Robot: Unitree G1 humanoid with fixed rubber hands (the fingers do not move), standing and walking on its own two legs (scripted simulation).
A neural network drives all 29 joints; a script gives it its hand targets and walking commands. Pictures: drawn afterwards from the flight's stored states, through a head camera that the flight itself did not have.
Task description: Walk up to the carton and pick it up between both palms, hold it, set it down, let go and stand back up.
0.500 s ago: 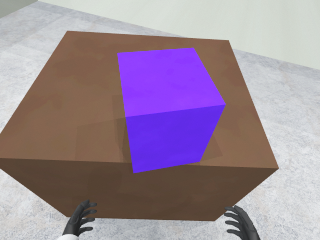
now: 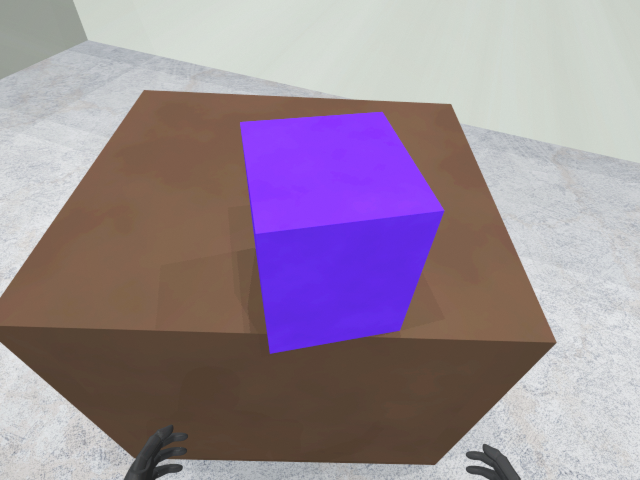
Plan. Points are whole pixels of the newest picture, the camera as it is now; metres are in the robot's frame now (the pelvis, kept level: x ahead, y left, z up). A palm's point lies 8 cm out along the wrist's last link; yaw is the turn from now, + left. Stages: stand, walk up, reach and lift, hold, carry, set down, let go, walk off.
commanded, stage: stand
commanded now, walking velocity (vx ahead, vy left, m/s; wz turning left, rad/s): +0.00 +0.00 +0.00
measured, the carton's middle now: (325, 233) +0.43 +0.00 +0.08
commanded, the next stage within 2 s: none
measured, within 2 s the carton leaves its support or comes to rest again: neither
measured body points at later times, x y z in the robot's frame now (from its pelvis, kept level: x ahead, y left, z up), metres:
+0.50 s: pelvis -0.03 +0.02 +0.00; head -0.06 +0.03 +0.45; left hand +0.00 +0.27 -0.15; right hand +0.00 -0.23 -0.13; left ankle -0.02 +0.12 -0.74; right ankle -0.01 -0.13 -0.74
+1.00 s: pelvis -0.05 +0.02 +0.00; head -0.07 +0.02 +0.45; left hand -0.10 +0.26 -0.16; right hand -0.05 -0.23 -0.15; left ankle -0.02 +0.12 -0.74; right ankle -0.01 -0.13 -0.74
